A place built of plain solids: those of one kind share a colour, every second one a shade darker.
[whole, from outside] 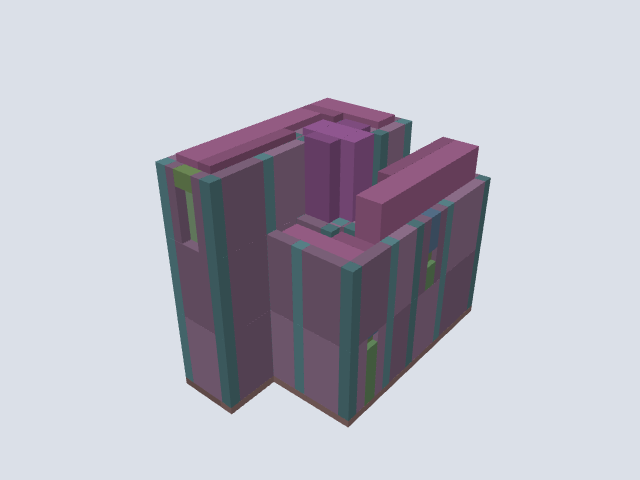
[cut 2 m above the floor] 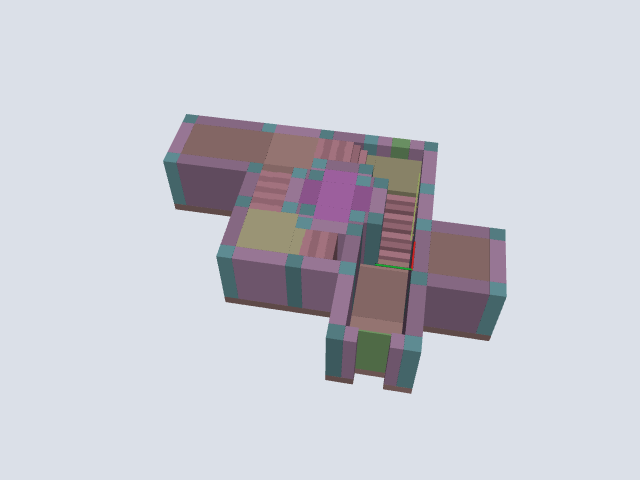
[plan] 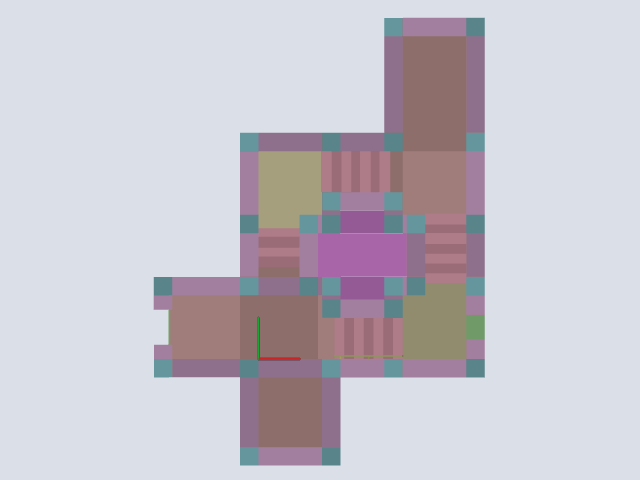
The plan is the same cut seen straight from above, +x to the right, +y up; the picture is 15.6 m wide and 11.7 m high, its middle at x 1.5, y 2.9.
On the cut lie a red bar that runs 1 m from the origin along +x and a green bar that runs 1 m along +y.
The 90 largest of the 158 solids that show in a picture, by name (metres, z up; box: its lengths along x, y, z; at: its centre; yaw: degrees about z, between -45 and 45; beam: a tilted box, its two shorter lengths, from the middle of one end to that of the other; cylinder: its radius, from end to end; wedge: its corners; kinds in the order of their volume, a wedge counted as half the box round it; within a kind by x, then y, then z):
{
 "wall_1": {"box": [1.65, 0.45, 3.02], "at": [-1.27, -0.23, 1.51]},
 "wall_2": {"box": [1.65, 0.45, 3.02], "at": [-1.27, 1.77, 1.51]},
 "wall_3": {"box": [0.45, 1.7, 3.02], "at": [-0.23, -1.3, 1.51]},
 "wall_4": {"box": [0.45, 1.07, 3.02], "at": [-0.23, 2.53, 1.51]},
 "wall_5": {"box": [0.45, 1.55, 3.02], "at": [-0.23, 4.29, 1.51]},
 "wall_6": {"box": [1.0, 0.45, 3.02], "at": [0.5, 1.77, 1.51]},
 "wall_7": {"box": [1.55, 0.45, 3.02], "at": [0.78, -2.38, 1.51]},
 "wall_8": {"box": [1.55, 0.45, 3.02], "at": [0.78, -2.38, 4.54]},
 "wall_9": {"box": [1.55, 0.45, 3.02], "at": [0.78, -0.23, 1.51]},
 "wall_10": {"box": [1.55, 0.45, 3.02], "at": [0.78, 5.29, 1.51]},
 "wall_11": {"box": [0.45, 1.07, 3.02], "at": [1.23, 2.53, 1.51]},
 "wall_12": {"box": [0.45, 1.7, 3.02], "at": [1.77, -1.3, 1.51]},
 "wall_13": {"box": [0.45, 1.7, 3.02], "at": [1.77, -1.3, 4.54]},
 "wall_14": {"box": [0.45, 1.7, 2.58], "at": [1.77, -1.3, 7.34]},
 "wall_15": {"box": [0.45, 1.0, 3.02], "at": [1.77, 0.5, 4.54]},
 "wall_16": {"box": [0.45, 1.55, 2.58], "at": [1.77, 0.78, 7.34]},
 "wall_17": {"box": [1.07, 0.45, 3.02], "at": [2.53, -0.23, 1.51]},
 "wall_18": {"box": [1.07, 0.45, 3.02], "at": [2.53, -0.23, 4.54]},
 "wall_19": {"box": [1.07, 0.45, 3.02], "at": [2.53, 1.23, 1.51]},
 "wall_20": {"box": [1.07, 0.45, 3.02], "at": [2.53, 1.23, 4.54]},
 "wall_21": {"box": [1.07, 0.45, 3.02], "at": [2.53, 3.84, 1.51]},
 "wall_22": {"box": [1.07, 0.45, 3.02], "at": [2.53, 5.29, 1.51]},
 "wall_23": {"box": [0.45, 1.0, 2.58], "at": [3.29, 4.57, 7.34]},
 "wall_24": {"box": [0.45, 2.35, 3.02], "at": [3.29, 6.69, 1.51]},
 "wall_25": {"box": [0.45, 1.07, 3.02], "at": [3.84, 2.53, 1.51]},
 "wall_26": {"box": [1.55, 0.45, 3.02], "at": [4.29, -0.23, 1.51]},
 "wall_27": {"box": [1.55, 0.45, 3.02], "at": [4.29, -0.23, 4.54]},
 "wall_28": {"box": [1.55, 0.45, 3.02], "at": [4.29, 8.09, 1.51]},
 "wall_29": {"box": [0.45, 0.48, 3.02], "at": [5.29, 0.24, 1.51]},
 "wall_30": {"box": [0.45, 1.55, 3.02], "at": [5.29, 0.78, 4.54]},
 "wall_31": {"box": [0.45, 0.48, 3.02], "at": [5.29, 1.31, 1.51]},
 "wall_32": {"box": [0.45, 1.07, 3.02], "at": [5.29, 2.53, 1.51]},
 "wall_33": {"box": [0.45, 1.07, 3.02], "at": [5.29, 2.53, 4.54]},
 "wall_34": {"box": [0.45, 0.48, 3.02], "at": [5.29, 3.75, 4.54]},
 "wall_35": {"box": [0.45, 1.55, 3.02], "at": [5.29, 4.29, 1.51]},
 "wall_36": {"box": [0.45, 0.48, 3.02], "at": [5.29, 4.83, 4.54]},
 "wall_37": {"box": [0.45, 2.35, 3.02], "at": [5.29, 6.69, 1.51]},
 "wall_38": {"box": [0.45, 2.35, 3.02], "at": [5.29, 6.69, 4.54]},
 "floor_slab_1": {"box": [1.75, 2.45, 0.3], "at": [-1.32, 0.78, -0.15]},
 "floor_slab_2": {"box": [1.9, 8.12, 0.3], "at": [0.5, 1.46, -0.15]},
 "floor_slab_3": {"box": [1.55, 1.7, 6.05], "at": [0.78, -1.3, 3.02]},
 "floor_slab_4": {"box": [0.55, 4.6, 0.3], "at": [1.73, -0.3, -0.15]},
 "floor_slab_5": {"box": [0.55, 5.25, 0.3], "at": [3.34, 5.69, -0.15]},
 "floor_slab_6": {"box": [0.33, 1.0, 3.02], "at": [3.35, 4.57, 1.51]},
 "floor_slab_7": {"box": [1.55, 1.55, 3.02], "at": [4.29, 4.29, 1.51]},
 "floor_slab_8": {"box": [1.55, 2.8, 3.02], "at": [4.29, 6.47, 1.51]},
 "floor_slab_9": {"box": [1.9, 8.77, 0.3], "at": [4.57, 3.93, -0.15]},
 "core_fill_1": {"box": [0.55, 1.07, 8.87], "at": [1.73, 2.53, 4.44]},
 "core_fill_2": {"box": [1.07, 0.55, 8.87], "at": [2.53, 1.73, 4.44]},
 "core_fill_3": {"box": [1.07, 1.07, 8.87], "at": [2.53, 2.53, 4.44]},
 "core_fill_4": {"box": [1.07, 0.55, 8.87], "at": [2.53, 3.34, 4.44]},
 "core_fill_5": {"box": [0.55, 1.07, 8.87], "at": [3.34, 2.53, 4.44]},
 "roof_slab_1": {"box": [1.0, 5.67, 0.25], "at": [0.5, 0.68, 8.75]},
 "roof_slab_2": {"box": [1.55, 0.55, 1.76], "at": [0.78, 3.79, 7.99]},
 "roof_slab_3": {"box": [3.07, 1.0, 1.76], "at": [1.53, 4.57, 7.99]},
 "roof_slab_4": {"box": [3.07, 1.0, 1.76], "at": [3.53, 0.5, 4.97]},
 "roof_slab_5": {"box": [0.55, 4.35, 1.76], "at": [3.79, 5.69, 6.48]},
 "roof_slab_6": {"box": [1.55, 0.55, 1.76], "at": [4.29, 1.27, 4.97]},
 "roof_slab_7": {"box": [1.0, 6.32, 1.76], "at": [4.57, 4.71, 6.48]},
 "landing_slab_1": {"box": [1.0, 0.33, 4.54], "at": [0.5, 3.35, 2.27]},
 "landing_slab_2": {"box": [1.55, 1.55, 4.54], "at": [0.78, 4.29, 2.27]},
 "landing_slab_3": {"box": [1.55, 1.55, 1.51], "at": [4.29, 0.78, 0.76]},
 "tread_slab_1": {"box": [1.0, 0.27, 5.29], "at": [0.5, 2.37, 2.65]},
 "tread_slab_2": {"box": [1.0, 0.27, 5.1], "at": [0.5, 2.61, 2.55]},
 "tread_slab_3": {"box": [1.0, 0.27, 4.91], "at": [0.5, 2.84, 2.46]},
 "tread_slab_4": {"box": [1.0, 0.27, 4.73], "at": [0.5, 3.08, 2.36]},
 "tread_slab_5": {"box": [0.27, 1.0, 4.35], "at": [1.65, 4.57, 2.17]},
 "tread_slab_6": {"box": [0.27, 1.0, 4.16], "at": [1.89, 4.57, 2.08]},
 "tread_slab_7": {"box": [0.27, 1.0, 3.97], "at": [2.13, 4.57, 1.98]},
 "tread_slab_8": {"box": [0.27, 1.0, 3.78], "at": [2.37, 4.57, 1.89]},
 "tread_slab_9": {"box": [0.27, 1.0, 3.59], "at": [2.61, 4.57, 1.8]},
 "tread_slab_10": {"box": [0.27, 1.0, 3.4], "at": [2.84, 4.57, 1.7]},
 "tread_slab_11": {"box": [0.27, 1.0, 3.21], "at": [3.08, 4.57, 1.61]},
 "tread_slab_12": {"box": [1.0, 0.27, 2.46], "at": [4.57, 2.94, 1.23]},
 "tread_slab_13": {"box": [1.0, 0.27, 2.65], "at": [4.57, 3.17, 1.32]},
 "tread_slab_14": {"box": [1.0, 0.27, 2.84], "at": [4.57, 3.41, 1.42]},
 "wallpost_1": {"box": [0.45, 0.45, 3.02], "at": [-2.33, -0.23, 1.51]},
 "wallpost_2": {"box": [0.45, 0.45, 3.02], "at": [-2.33, 1.77, 1.51]},
 "wallpost_3": {"box": [0.45, 0.45, 3.02], "at": [-0.23, -2.38, 1.51]},
 "wallpost_4": {"box": [0.45, 0.45, 3.02], "at": [-0.23, -0.23, 1.51]},
 "wallpost_5": {"box": [0.45, 0.45, 3.02], "at": [-0.23, 1.77, 1.51]},
 "wallpost_6": {"box": [0.45, 0.45, 3.02], "at": [-0.23, 3.29, 1.51]},
 "wallpost_7": {"box": [0.45, 0.45, 3.02], "at": [-0.23, 5.29, 1.51]},
 "wallpost_8": {"box": [0.45, 0.45, 3.02], "at": [1.23, 1.77, 1.51]},
 "wallpost_9": {"box": [0.45, 0.45, 3.02], "at": [1.23, 3.29, 1.51]},
 "wallpost_10": {"box": [0.45, 0.45, 3.02], "at": [1.77, -2.38, 1.51]},
 "wallpost_11": {"box": [0.45, 0.45, 3.02], "at": [1.77, -0.23, 1.51]},
 "wallpost_12": {"box": [0.45, 0.45, 3.02], "at": [1.77, 1.23, 1.51]},
 "wallpost_13": {"box": [0.45, 0.45, 3.02], "at": [1.77, 1.77, 1.51]},
 "wall_sill_win_1": {"box": [0.45, 0.6, 2.51], "at": [5.29, 0.78, 1.26]}
}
